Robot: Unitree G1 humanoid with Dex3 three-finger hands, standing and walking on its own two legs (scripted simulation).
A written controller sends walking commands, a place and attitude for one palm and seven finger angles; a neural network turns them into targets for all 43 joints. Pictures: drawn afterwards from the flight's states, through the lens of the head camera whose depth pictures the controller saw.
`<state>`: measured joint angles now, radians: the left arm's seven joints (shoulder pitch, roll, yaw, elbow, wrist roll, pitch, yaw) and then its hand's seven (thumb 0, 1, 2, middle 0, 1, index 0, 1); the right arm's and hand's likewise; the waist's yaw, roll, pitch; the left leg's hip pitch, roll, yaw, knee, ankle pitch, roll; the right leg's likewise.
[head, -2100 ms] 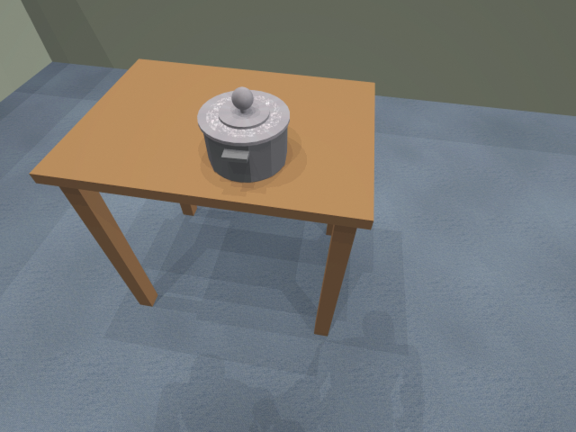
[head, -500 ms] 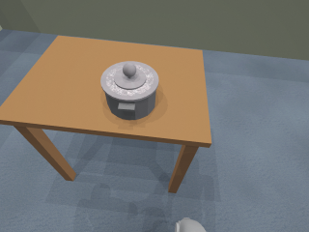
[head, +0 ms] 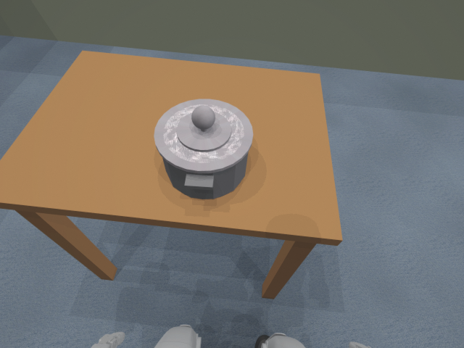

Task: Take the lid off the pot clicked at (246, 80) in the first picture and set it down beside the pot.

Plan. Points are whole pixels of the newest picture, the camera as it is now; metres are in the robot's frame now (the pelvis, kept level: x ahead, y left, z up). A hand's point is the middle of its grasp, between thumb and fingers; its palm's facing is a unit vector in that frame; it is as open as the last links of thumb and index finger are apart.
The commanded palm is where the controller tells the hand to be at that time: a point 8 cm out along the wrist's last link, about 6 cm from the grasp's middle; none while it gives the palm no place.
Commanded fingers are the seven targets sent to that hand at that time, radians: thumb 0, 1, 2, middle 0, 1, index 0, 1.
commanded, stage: come to a stop and stand still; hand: left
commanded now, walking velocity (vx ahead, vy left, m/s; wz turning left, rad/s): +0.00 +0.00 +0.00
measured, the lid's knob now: (203, 117) +0.49 +0.09 +0.09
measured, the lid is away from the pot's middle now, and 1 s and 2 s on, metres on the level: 0.00 0.00 0.00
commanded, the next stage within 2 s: look again from close up in 0.64 s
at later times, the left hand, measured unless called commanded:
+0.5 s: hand out of the picture -0.06 +0.24 -0.16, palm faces +0.02 -0.97 -0.24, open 7.4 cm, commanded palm none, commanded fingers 0.00 0.90 0.90 -0.20 -0.30 -0.20 -0.30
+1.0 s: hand out of the picture -0.01 +0.21 -0.17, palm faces +0.01 -0.98 -0.20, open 7.4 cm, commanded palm none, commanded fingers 0.00 0.90 0.90 -0.20 -0.30 -0.20 -0.30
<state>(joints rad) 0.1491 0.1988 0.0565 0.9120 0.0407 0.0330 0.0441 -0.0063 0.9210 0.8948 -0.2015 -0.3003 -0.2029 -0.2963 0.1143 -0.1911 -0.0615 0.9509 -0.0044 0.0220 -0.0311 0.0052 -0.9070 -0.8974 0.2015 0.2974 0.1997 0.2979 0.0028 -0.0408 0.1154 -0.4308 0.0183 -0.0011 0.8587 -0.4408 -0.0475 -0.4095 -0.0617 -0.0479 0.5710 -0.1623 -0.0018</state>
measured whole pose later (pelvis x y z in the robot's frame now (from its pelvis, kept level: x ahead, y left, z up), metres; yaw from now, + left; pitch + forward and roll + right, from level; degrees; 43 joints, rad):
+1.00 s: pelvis -0.01 +0.05 +0.00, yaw +0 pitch +1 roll -1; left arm 0.33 0.14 -0.01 1.05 0.02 -0.03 0.06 0.00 0.91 0.90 -0.20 -0.30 -0.20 -0.30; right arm 0.33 -0.15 0.01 1.06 -0.02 0.00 -0.02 0.01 -0.91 -0.90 0.20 0.30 0.20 0.30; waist -0.02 0.02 0.00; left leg -0.36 -0.02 0.04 0.61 -0.26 0.05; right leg -0.13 0.02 -0.02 0.53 -0.41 -0.01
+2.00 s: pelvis -0.02 +0.03 +0.01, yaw +0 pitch +1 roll -1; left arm 0.36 0.19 0.01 1.02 0.03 0.02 0.03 0.00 0.91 0.90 -0.20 -0.30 -0.20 -0.30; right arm 0.22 -0.15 -0.02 1.06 -0.01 0.01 -0.03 0.01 -0.91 -0.90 0.21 0.30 0.20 0.30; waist 0.01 -0.03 0.04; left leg -0.35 0.01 0.02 0.55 -0.22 0.02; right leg -0.12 0.04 -0.03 0.47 -0.37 -0.03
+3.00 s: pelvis -0.03 +0.05 +0.01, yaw +1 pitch -1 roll +0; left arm 0.36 0.15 -0.02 1.05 0.02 -0.01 0.04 0.00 0.91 0.90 -0.20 -0.30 -0.20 -0.30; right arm 0.25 -0.15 0.01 1.09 0.00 -0.01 -0.02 0.01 -0.92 -0.90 0.20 0.30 0.20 0.30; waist 0.02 -0.05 0.06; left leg -0.23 -0.06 0.08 0.41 -0.18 0.09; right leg -0.06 0.00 -0.03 0.38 -0.31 0.00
